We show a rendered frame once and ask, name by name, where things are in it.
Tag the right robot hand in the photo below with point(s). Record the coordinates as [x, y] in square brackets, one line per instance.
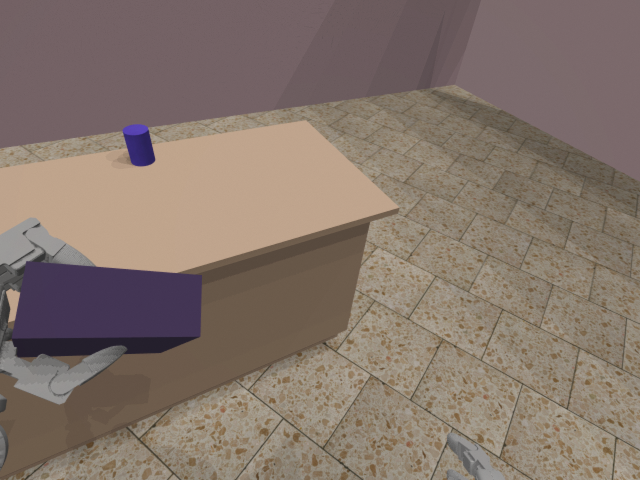
[475, 460]

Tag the left robot hand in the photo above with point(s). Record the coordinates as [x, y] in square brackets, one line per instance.
[45, 377]

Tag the sponge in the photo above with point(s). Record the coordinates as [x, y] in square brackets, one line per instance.
[75, 310]

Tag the table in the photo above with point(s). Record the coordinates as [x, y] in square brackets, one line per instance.
[274, 218]

